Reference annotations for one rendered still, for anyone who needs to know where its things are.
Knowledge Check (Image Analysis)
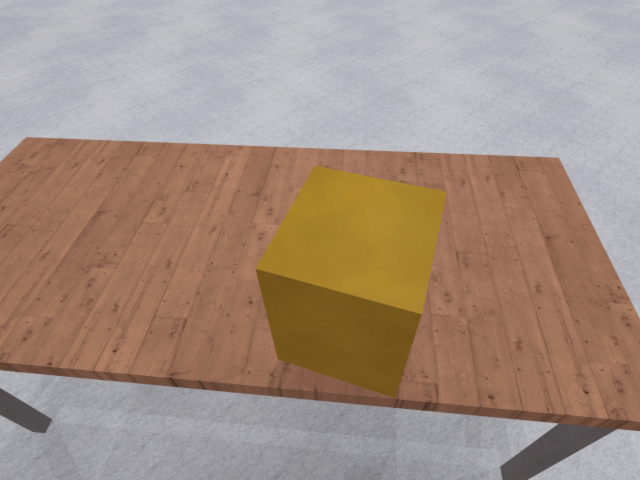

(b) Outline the table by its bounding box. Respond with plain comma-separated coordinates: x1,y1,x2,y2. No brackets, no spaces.
0,137,640,480

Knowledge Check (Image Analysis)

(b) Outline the carton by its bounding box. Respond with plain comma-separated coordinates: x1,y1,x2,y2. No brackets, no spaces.
255,166,447,398

